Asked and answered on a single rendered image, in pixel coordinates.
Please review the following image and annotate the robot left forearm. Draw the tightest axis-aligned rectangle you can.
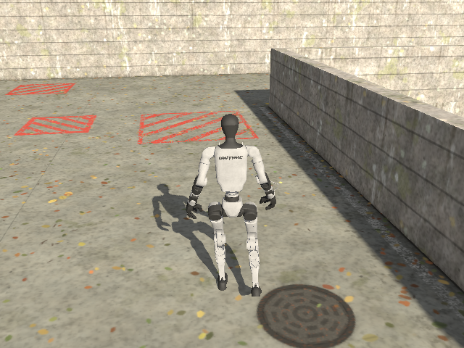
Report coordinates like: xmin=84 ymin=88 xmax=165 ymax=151
xmin=188 ymin=175 xmax=203 ymax=206

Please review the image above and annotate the right robot upper arm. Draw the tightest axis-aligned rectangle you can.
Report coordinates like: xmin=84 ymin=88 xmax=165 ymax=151
xmin=246 ymin=145 xmax=268 ymax=184

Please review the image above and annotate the left robot upper arm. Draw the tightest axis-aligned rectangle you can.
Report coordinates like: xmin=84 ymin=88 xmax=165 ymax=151
xmin=196 ymin=146 xmax=215 ymax=187

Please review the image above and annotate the left robot hand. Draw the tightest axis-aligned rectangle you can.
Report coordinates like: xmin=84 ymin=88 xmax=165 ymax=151
xmin=186 ymin=202 xmax=202 ymax=219

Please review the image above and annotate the right robot shin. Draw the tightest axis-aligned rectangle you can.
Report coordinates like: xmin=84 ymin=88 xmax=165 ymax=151
xmin=249 ymin=239 xmax=260 ymax=288

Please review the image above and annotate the right robot hand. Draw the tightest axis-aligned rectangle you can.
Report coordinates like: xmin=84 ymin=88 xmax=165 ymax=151
xmin=260 ymin=196 xmax=276 ymax=210

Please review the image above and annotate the humanoid robot torso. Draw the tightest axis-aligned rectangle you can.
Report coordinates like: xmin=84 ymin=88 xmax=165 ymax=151
xmin=214 ymin=142 xmax=248 ymax=218

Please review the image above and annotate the robot right forearm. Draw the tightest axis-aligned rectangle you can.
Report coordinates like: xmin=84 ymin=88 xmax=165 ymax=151
xmin=260 ymin=173 xmax=275 ymax=199

